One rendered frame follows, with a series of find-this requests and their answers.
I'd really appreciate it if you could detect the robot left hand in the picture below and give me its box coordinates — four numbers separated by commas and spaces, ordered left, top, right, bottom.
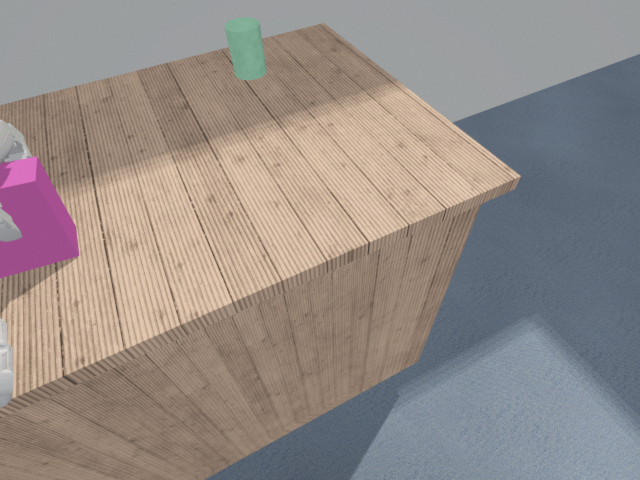
0, 120, 32, 242

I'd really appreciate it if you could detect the sponge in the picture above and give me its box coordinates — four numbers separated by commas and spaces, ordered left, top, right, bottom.
0, 156, 79, 278

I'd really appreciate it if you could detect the table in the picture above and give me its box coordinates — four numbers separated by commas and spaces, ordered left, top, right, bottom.
0, 23, 521, 480

